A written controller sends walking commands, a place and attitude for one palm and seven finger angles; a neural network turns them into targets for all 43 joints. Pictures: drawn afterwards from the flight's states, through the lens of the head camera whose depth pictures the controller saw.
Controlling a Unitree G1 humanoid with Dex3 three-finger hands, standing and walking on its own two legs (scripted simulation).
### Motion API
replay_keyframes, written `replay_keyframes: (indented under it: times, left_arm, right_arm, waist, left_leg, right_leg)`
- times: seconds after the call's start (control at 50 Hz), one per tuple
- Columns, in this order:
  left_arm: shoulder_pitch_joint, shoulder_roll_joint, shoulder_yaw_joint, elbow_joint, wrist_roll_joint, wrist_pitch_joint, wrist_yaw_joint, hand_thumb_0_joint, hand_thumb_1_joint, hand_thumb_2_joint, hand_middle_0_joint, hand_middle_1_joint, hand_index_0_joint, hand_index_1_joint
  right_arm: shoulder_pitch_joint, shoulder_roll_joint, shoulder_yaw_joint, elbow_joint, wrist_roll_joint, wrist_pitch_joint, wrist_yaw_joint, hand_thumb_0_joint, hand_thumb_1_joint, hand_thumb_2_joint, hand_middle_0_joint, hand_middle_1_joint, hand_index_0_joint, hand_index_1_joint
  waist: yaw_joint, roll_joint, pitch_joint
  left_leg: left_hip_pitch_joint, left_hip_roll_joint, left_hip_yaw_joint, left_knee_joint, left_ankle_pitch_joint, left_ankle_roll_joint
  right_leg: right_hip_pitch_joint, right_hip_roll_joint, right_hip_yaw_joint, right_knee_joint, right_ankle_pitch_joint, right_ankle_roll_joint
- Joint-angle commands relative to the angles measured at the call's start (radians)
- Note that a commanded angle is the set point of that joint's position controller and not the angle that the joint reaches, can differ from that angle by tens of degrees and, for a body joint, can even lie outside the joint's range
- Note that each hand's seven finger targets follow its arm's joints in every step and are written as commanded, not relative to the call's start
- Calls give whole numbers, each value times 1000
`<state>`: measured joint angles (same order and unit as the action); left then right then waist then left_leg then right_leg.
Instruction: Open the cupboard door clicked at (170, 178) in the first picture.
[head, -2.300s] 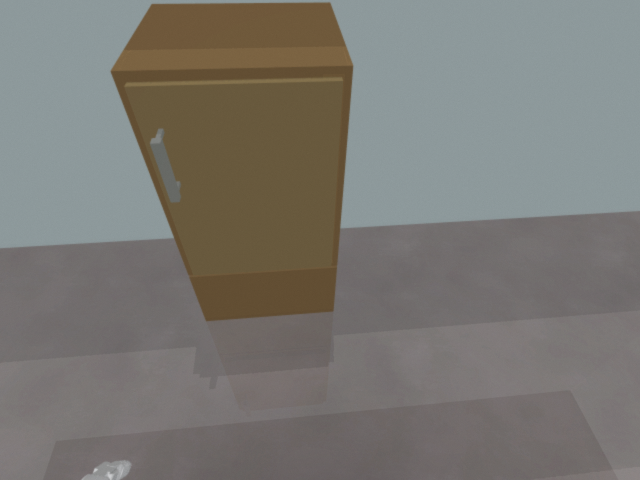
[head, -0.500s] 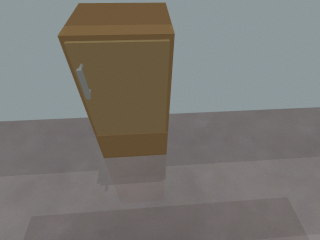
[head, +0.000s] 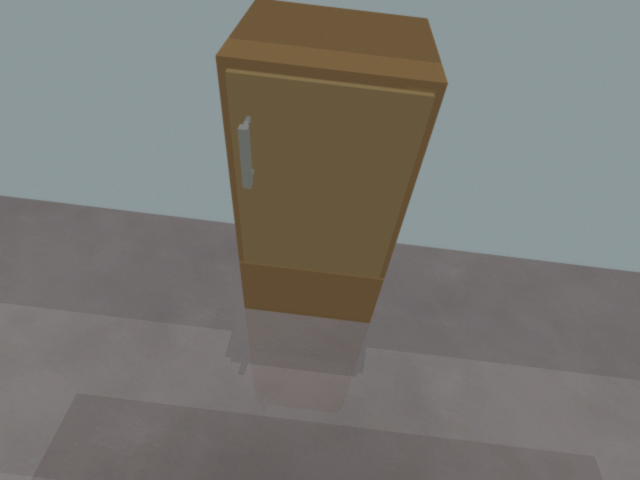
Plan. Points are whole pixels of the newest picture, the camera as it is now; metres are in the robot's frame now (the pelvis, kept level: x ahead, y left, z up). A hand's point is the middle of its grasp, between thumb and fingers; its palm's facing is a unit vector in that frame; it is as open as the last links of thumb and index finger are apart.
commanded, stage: take the last steps up to it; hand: left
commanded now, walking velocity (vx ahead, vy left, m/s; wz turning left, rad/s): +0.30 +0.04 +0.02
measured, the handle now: (247, 153) +0.77 +0.22 -0.04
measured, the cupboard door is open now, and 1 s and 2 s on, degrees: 0 0 0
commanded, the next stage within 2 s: come to a stop and stand still in 0.42 s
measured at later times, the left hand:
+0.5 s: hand (196, 415) +0.24 +0.20 -0.17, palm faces -0.03 -0.99 -0.15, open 7.4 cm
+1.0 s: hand (161, 409) +0.25 +0.26 -0.18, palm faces +0.07 -0.97 -0.22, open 7.4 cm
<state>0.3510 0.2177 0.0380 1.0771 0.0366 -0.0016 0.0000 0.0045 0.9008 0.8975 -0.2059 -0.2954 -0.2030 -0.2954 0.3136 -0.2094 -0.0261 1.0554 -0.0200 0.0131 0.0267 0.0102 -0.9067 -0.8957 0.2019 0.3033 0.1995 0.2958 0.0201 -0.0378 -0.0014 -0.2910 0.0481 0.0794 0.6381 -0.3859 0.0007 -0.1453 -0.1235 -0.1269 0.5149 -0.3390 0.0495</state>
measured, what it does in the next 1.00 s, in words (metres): walks ahead: right foot, then left foot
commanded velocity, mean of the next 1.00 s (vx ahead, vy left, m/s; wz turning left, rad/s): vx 0.01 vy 0.00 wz -0.02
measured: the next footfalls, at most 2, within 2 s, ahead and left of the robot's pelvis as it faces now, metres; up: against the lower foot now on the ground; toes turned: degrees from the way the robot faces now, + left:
right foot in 0.56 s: +0.32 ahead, -0.06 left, +0.00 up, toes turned -7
left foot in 1.00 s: +0.23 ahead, +0.17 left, +0.00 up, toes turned +2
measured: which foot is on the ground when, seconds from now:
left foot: down 0.00-0.56, up 0.58-0.98, down 1.00-1.00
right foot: down 0.00-0.02, up 0.04-0.54, down 0.56-1.00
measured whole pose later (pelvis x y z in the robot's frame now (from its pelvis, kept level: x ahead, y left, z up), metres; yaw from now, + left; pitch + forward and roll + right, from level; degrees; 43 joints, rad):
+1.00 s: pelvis +0.20 +0.07 -0.01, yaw +1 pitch -1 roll -1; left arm 0.19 0.19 0.06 0.98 0.03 0.04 0.03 0.00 0.91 0.90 -0.20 -0.29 -0.20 -0.30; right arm 0.13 -0.18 -0.06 0.97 -0.01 0.02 -0.02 0.00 -0.91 -0.90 0.20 0.30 0.19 0.29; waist 0.02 0.00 0.08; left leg -0.30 0.04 0.02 0.66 -0.34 -0.03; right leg -0.40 -0.06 -0.11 0.60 -0.18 -0.01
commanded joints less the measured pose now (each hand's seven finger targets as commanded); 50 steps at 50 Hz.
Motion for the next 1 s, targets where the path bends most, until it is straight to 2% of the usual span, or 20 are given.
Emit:
replay_keyframes:
  times: [0.0,0.02,0.08,0.14,0.2,0.4,0.48,0.52,0.54,0.56,0.58,0.6,0.64,0.66,0.7,0.84,0.92,0.94,0.96,0.98]
  left_arm:
    - [-111,36,15,-129,-13,-5,2,0,900,900,-200,-300,-200,-300]
    - [-153,42,15,-151,-9,-11,3,0,900,900,-200,-300,-200,-300]
    - [-99,49,25,-84,-2,-20,-15,0,900,900,-200,-300,-200,-300]
    - [-24,13,19,-44,-5,-16,-15,0,900,900,-200,-300,-200,-300]
    - [-43,12,20,-46,-8,-10,-9,0,900,900,-200,-300,-200,-300]
    - [-256,-35,15,-120,-16,-16,-9,0,900,900,-200,-300,-200,-300]
    - [-122,-15,20,-86,-13,-30,5,0,900,900,-200,-300,-200,-300]
    - [72,24,36,-27,-6,-51,15,0,900,900,-200,-300,-200,-300]
    - [179,98,55,-5,-4,-66,31,0,900,900,-200,-300,-200,-300]
    - [190,135,52,5,-25,-66,35,0,900,900,-200,-300,-200,-300]
    - [87,146,48,-34,-28,-53,46,0,900,900,-200,-300,-200,-300]
    - [-10,163,52,-60,-18,-49,50,0,900,900,-200,-300,-200,-300]
    - [-80,57,24,-70,-18,-27,60,0,900,900,-200,-300,-200,-300]
    - [-120,44,19,-81,-18,-21,61,0,900,900,-200,-300,-200,-300]
    - [-132,60,37,-106,-12,-10,59,0,900,900,-200,-300,-200,-300]
    - [-157,120,55,-149,-2,14,44,0,900,900,-200,-300,-200,-300]
    - [-141,124,58,-152,0,21,40,0,900,900,-200,-300,-200,-300]
    - [-146,118,57,-149,-8,25,39,0,900,900,-200,-300,-200,-300]
    - [-125,80,46,-150,-17,30,36,0,900,900,-200,-300,-200,-300]
    - [-90,12,31,-161,-25,37,32,0,900,900,-200,-300,-200,-300]
  right_arm:
    - [327,-215,-60,30,-14,-49,-35,0,-900,-900,200,300,200,300]
    - [295,-219,-55,25,-10,-43,-46,0,-900,-900,200,300,200,300]
    - [138,-103,-21,-12,0,-72,-53,0,-900,-900,200,300,200,300]
    - [165,-64,-9,20,8,-100,-62,0,-900,-900,200,300,200,300]
    - [224,-42,-7,56,14,-107,-71,0,-900,-900,200,300,200,300]
    - [303,3,-2,124,-1,-99,-84,0,-900,-900,200,300,200,300]
    - [272,-33,-14,126,2,-87,-85,0,-900,-900,200,300,200,300]
    - [238,-30,-13,105,15,-83,-84,0,-900,-900,200,300,200,300]
    - [258,7,-11,81,27,-88,-76,0,-900,-900,200,300,200,300]
    - [273,22,-14,71,35,-80,-81,0,-900,-900,200,300,200,300]
    - [218,-8,-23,52,35,-64,-94,0,-900,-900,200,300,200,300]
    - [163,1,-31,40,36,-50,-88,0,-900,-900,200,300,200,300]
    - [125,65,-20,40,23,-4,-82,0,-900,-900,200,300,200,300]
    - [133,72,-21,41,19,16,-78,0,-900,-900,200,300,200,300]
    - [127,76,-29,26,12,34,-66,0,-900,-900,200,300,200,300]
    - [1,6,-46,-59,5,40,-48,0,-900,-900,200,300,200,300]
    - [5,1,-40,-72,10,8,-47,0,-900,-900,200,300,200,300]
    - [41,-1,-39,-60,11,0,-48,0,-900,-900,200,300,200,300]
    - [63,-42,-42,-53,11,-12,-50,0,-900,-900,200,300,200,300]
    - [38,-125,-55,-73,0,-23,-52,0,-900,-900,200,300,200,300]
  waist:
    - [-143,449,128]
    - [-118,278,163]
    - [-42,82,134]
    - [-20,100,86]
    - [-23,98,79]
    - [-71,130,182]
    - [-8,116,100]
    - [77,73,8]
    - [98,-60,-124]
    - [55,-72,-199]
    - [31,33,-108]
    - [16,-4,-40]
    - [-23,2,49]
    - [-50,9,51]
    - [-48,-24,31]
    - [-29,-137,-58]
    - [-34,-141,-94]
    - [-54,-127,-99]
    - [-62,-2,-97]
    - [-49,299,-37]
  left_leg:
    - [248,299,-569,-523,-358,127]
    - [193,353,-614,-557,-370,193]
    - [114,258,-428,-533,-134,159]
    - [215,184,-224,-477,321,125]
    - [306,183,-172,-449,584,125]
    - [340,184,-90,-394,815,132]
    - [332,195,-64,-183,1117,117]
    - [156,137,-43,89,953,64]
    - [-43,-1,10,372,539,18]
    - [-58,-82,-33,589,-197,-1]
    - [-30,-43,-141,570,-216,21]
    - [-52,-21,-142,576,-198,21]
    - [-30,9,-141,549,-160,0]
    - [-9,9,-135,505,-142,-10]
    - [-34,-9,-87,463,-106,-23]
    - [-72,-22,-56,335,-47,-47]
    - [42,-34,-29,36,21,-33]
    - [137,-31,-27,-110,124,-29]
    - [223,27,-96,-236,161,-20]
    - [149,252,-390,-387,168,28]
  right_leg:
    - [-575,106,-39,468,-306,-38]
    - [-607,56,81,583,-244,-67]
    - [-542,-9,124,677,11,-68]
    - [-512,6,99,632,111,-39]
    - [-550,22,86,604,126,-28]
    - [-500,59,11,249,145,-59]
    - [-248,135,-24,124,107,-108]
    - [85,96,38,2,330,-133]
    - [300,-149,342,14,783,-241]
    - [291,-353,505,-58,1222,-366]
    - [153,-332,427,-82,1242,-379]
    - [36,-315,401,-92,1128,-381]
    - [-176,-258,283,-145,929,-324]
    - [-234,-227,224,-169,832,-291]
    - [-229,-190,172,-164,758,-259]
    - [-143,-153,184,-145,550,-238]
    - [-120,-121,216,-102,368,-206]
    - [-162,-99,199,-68,267,-167]
    - [-244,-45,162,20,105,-119]
    - [-355,76,83,170,-143,-45]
